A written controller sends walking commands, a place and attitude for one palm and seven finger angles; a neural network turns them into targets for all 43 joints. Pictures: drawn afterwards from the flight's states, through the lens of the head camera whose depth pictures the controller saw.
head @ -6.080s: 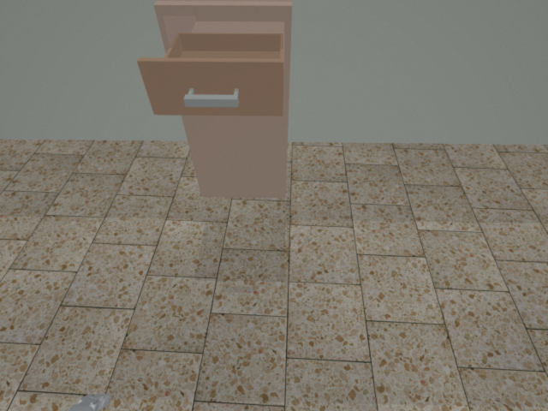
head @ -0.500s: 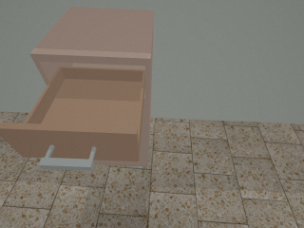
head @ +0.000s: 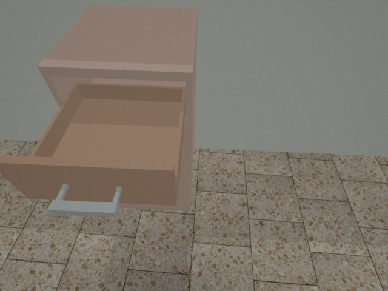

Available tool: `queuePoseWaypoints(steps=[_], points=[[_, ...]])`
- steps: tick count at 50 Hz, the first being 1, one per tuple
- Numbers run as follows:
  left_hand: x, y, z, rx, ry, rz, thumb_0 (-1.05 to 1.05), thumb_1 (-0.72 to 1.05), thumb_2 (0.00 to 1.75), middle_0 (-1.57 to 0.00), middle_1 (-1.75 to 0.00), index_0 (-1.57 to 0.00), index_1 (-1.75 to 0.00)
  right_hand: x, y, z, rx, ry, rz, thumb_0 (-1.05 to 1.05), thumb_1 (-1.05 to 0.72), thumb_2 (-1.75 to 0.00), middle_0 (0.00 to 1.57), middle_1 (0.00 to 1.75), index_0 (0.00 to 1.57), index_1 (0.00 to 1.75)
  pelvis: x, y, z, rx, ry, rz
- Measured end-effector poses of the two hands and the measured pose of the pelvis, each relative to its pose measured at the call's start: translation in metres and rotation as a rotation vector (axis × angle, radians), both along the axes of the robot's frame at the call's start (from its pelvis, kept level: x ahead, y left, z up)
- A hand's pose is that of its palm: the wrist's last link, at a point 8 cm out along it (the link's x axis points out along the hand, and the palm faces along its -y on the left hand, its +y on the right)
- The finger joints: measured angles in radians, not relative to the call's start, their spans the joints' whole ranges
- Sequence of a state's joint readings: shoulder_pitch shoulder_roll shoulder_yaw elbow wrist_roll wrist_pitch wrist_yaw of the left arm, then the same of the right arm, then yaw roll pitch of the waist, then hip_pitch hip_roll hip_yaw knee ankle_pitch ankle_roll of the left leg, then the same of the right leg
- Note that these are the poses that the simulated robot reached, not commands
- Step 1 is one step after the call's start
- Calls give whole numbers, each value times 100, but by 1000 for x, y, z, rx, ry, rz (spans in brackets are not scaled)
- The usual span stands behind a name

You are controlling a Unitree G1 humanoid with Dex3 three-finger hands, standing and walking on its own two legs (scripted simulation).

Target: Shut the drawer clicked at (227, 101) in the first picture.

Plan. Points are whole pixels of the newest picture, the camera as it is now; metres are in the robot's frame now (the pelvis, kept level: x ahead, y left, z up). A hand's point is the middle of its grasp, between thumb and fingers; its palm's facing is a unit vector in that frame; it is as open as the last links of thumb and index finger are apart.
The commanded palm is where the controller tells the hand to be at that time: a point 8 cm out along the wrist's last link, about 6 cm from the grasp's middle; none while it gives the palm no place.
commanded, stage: raise the hand and make a fist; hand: left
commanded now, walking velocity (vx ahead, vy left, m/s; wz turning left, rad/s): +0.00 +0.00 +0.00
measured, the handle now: (88, 199) +0.29 +0.26 +0.00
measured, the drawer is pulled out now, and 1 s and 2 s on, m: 0.30 0.29 0.29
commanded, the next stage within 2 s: bring the fist close to the handle in 1.86 s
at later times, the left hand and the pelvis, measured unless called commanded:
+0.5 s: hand out of the picture +0.10 +0.18 -0.02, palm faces +0.08 -1.00 -0.05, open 5.4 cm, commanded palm +0.08 +0.24 -0.01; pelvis -0.08 -0.02 -0.08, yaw +3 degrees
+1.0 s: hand out of the picture +0.11 +0.20 +0.03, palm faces +0.05 -1.00 -0.06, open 3.2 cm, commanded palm +0.07 +0.26 +0.05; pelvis -0.06 +0.02 -0.05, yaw +2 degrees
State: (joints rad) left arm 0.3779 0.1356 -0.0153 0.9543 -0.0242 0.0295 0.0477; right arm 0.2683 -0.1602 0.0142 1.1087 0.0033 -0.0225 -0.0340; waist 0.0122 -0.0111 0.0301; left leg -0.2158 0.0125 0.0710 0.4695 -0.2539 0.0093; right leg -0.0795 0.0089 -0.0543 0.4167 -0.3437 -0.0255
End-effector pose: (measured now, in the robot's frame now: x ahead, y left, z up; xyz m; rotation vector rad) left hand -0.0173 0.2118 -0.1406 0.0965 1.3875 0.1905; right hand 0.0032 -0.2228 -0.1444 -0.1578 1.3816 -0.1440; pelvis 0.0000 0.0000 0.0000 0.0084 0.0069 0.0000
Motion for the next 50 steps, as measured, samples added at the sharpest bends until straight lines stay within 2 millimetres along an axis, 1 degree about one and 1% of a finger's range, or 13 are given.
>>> queuePoseWaypoints(steps=[1,4,7,9,11,15,20,24,29,34,38,43,50], points=[[15,8,11,42,-94,14,2,94,90,-21,-30,-20,-31,7,-3,3,-14,-68,4,1,-93,-90,20,30,20,30,-1,0,-1,3,1,-7],[71,29,63,152,-463,29,5,98,90,-23,-31,-22,-32,35,-13,10,-34,-302,-4,1,-93,-90,20,30,20,30,-7,-1,-5,22,12,9],[129,31,117,174,-837,-19,4,98,90,-25,-35,-24,-36,70,-23,16,-48,-492,34,1,-92,-90,20,30,20,30,-17,-1,-12,14,50,36],[152,23,138,136,-1041,-55,3,97,90,-27,-38,-26,-38,93,-30,22,-58,-602,54,1,-92,-90,20,30,20,30,-25,-3,-20,11,88,32],[147,20,130,74,-1122,-45,2,95,90,-30,-41,-25,-40,114,-36,29,-66,-698,71,1,-92,-90,20,30,20,30,-33,-6,-30,13,128,21],[116,3,118,-40,-1272,-139,1,93,90,-37,-48,-31,-47,147,-42,40,-91,-843,154,1,-91,-90,20,30,20,30,-50,-13,-54,7,175,21],[87,7,117,-15,-1382,-152,1,91,90,-48,-59,-44,-59,165,-32,37,-87,-923,205,1,-91,-90,20,30,20,30,-67,-18,-77,-17,175,40],[89,17,122,0,-1388,-149,1,91,90,-56,-68,-53,-68,156,-14,26,-47,-905,215,1,-91,-90,20,30,20,30,-75,-20,-81,-37,159,54],[110,20,139,-39,-1364,-201,1,90,90,-66,-78,-64,-79,122,4,14,6,-815,174,1,-91,-90,20,30,20,30,-76,-19,-71,-46,138,51],[120,28,150,-46,-1316,-200,1,90,90,-75,-89,-74,-90,86,4,9,6,-720,105,1,-90,-90,21,30,20,30,-71,-12,-58,-39,128,36],[117,35,157,-30,-1303,-191,1,91,90,-83,-98,-82,-99,70,-4,11,-28,-680,76,1,-90,-90,21,30,20,30,-67,-4,-52,-35,126,27],[108,40,165,-20,-1313,-190,1,91,90,-93,-109,-92,-109,73,-13,19,-76,-689,85,1,-91,-90,20,30,20,30,-64,6,-49,-38,124,28],[104,45,178,-17,-1354,-188,1,90,90,-107,-124,-106,-125,106,-1,38,-80,-786,130,1,-91,-90,20,30,20,30,-60,16,-47,-44,110,35]])
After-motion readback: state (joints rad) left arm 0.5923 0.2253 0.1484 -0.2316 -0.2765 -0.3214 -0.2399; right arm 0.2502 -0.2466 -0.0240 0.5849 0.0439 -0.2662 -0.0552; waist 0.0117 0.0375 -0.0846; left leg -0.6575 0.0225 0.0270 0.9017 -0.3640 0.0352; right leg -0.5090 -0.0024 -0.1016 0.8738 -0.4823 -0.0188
